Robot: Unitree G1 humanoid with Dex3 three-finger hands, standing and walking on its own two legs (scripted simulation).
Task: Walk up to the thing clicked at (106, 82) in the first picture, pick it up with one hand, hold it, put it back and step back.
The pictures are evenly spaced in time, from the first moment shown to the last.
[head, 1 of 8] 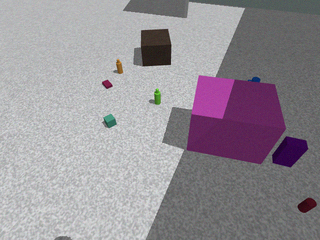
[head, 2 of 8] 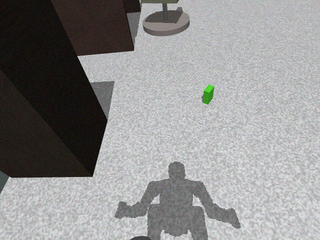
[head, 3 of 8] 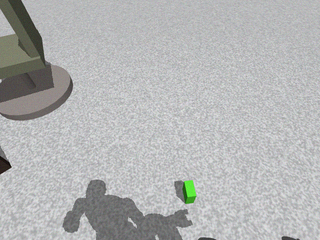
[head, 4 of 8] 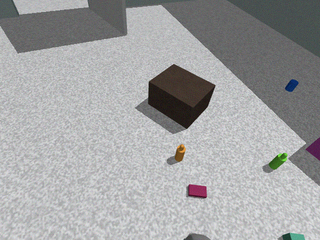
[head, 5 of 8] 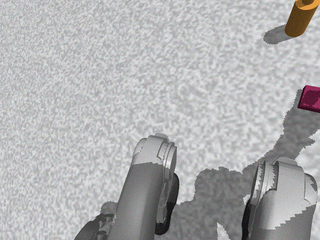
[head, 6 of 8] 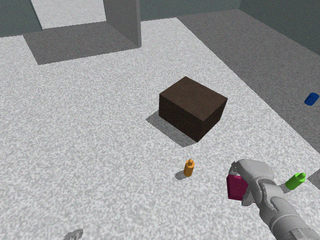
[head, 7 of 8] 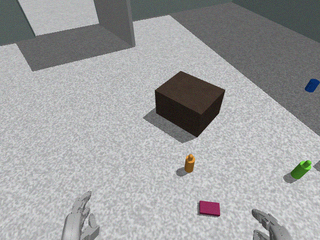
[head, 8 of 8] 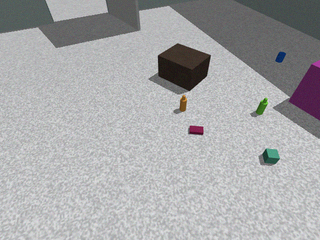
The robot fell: no
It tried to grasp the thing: yes
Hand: right
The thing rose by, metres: 0.68
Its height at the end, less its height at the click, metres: +0.00
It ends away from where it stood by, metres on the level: 0.02
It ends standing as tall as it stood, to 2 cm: yes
